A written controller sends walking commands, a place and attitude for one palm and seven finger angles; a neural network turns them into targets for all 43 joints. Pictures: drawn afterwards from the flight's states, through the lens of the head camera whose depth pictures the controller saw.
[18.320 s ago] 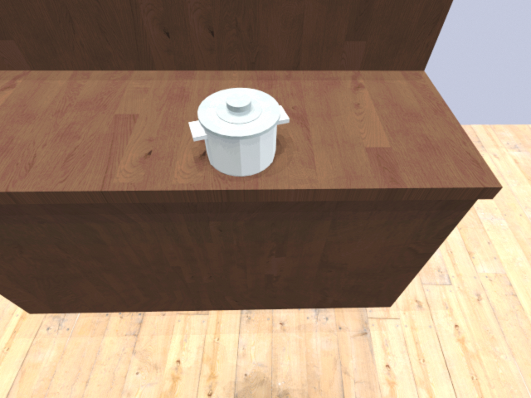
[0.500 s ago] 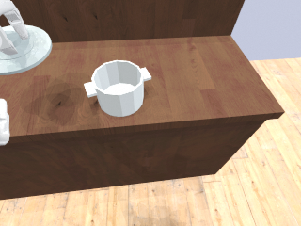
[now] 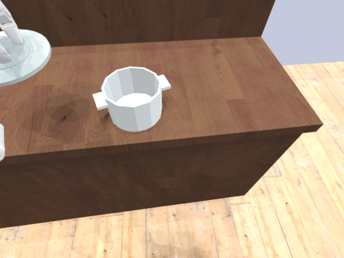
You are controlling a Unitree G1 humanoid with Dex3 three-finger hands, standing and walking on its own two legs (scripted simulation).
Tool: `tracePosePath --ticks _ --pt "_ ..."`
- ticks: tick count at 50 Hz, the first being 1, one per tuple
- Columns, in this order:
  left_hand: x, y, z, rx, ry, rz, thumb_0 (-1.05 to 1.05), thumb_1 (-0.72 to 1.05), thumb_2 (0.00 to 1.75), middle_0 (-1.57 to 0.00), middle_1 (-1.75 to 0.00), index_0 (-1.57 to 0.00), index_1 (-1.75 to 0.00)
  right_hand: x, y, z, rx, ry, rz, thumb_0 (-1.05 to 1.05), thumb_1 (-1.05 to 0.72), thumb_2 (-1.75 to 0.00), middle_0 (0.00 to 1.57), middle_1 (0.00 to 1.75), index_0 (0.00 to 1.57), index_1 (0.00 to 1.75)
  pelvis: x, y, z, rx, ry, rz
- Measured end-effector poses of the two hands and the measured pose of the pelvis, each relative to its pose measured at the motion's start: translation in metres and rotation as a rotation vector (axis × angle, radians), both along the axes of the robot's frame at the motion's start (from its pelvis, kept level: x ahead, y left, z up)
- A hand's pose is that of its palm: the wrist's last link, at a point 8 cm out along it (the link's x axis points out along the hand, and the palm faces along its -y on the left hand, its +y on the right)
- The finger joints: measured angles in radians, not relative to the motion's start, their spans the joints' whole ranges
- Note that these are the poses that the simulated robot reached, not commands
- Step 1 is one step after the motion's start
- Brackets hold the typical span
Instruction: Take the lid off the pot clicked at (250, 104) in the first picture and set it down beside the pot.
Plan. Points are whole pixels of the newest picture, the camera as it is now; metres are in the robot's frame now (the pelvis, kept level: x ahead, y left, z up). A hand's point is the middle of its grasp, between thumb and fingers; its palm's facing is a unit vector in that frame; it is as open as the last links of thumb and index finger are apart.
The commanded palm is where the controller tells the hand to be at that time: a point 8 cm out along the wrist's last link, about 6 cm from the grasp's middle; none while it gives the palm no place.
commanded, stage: lower the lid onto the table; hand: left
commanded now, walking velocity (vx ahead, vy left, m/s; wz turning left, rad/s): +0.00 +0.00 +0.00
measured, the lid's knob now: out of the picture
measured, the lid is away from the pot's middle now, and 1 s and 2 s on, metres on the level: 0.24 0.23 0.23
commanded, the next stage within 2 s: none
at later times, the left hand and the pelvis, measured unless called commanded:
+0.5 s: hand (8, 57) +0.49 +0.31 +0.21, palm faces -0.35 -0.20 -0.92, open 7.7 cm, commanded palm +0.50 +0.31 +0.28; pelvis +0.01 +0.00 +0.00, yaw -1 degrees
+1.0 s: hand (20, 71) +0.48 +0.30 +0.18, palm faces -0.39 -0.17 -0.90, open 7.7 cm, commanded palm +0.51 +0.30 +0.25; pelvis +0.00 +0.00 -0.01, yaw -1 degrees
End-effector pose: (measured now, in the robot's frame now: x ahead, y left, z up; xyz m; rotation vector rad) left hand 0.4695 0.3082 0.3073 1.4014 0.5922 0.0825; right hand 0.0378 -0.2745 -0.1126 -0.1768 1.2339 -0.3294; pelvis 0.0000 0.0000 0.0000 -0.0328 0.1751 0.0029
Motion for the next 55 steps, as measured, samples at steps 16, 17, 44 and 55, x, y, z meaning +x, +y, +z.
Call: tracePosePath --ticks 16,17,44,55 --pt "0.013 -0.006 -0.023 0.002 0.032 -0.021 0.03 0.21 0.72 -0.60 -0.98 -0.67 -1.00 -0.005 -0.002 0.000 -0.017 0.009 -0.014 0.01 -0.91 -0.90 0.20 0.30 0.20 0.30 0.005 0.000 -0.001 0.001 0.016 -0.008" --pt "0.013 -0.005 -0.024 -0.003 0.032 -0.023 0.03 0.21 0.72 -0.60 -0.98 -0.67 -1.00 -0.005 -0.002 0.000 -0.017 0.008 -0.015 0.01 -0.91 -0.90 0.20 0.30 0.20 0.30 0.005 -0.001 -0.002 0.000 0.017 -0.009" --pt "0.015 -0.003 -0.066 -0.006 0.091 -0.078 0.02 0.22 0.72 -0.60 -0.98 -0.67 -1.00 -0.002 -0.001 -0.001 -0.029 0.011 -0.020 0.01 -0.91 -0.90 0.20 0.30 0.21 0.30 0.004 0.001 -0.006 -0.008 0.030 -0.009" --pt "0.015 -0.005 -0.079 -0.011 0.109 -0.096 0.02 0.22 0.72 -0.60 -0.98 -0.67 -1.00 -0.017 -0.001 -0.003 -0.038 0.031 -0.042 0.01 -0.91 -0.90 0.20 0.30 0.21 0.30 0.000 0.002 -0.009 -0.010 0.034 -0.017"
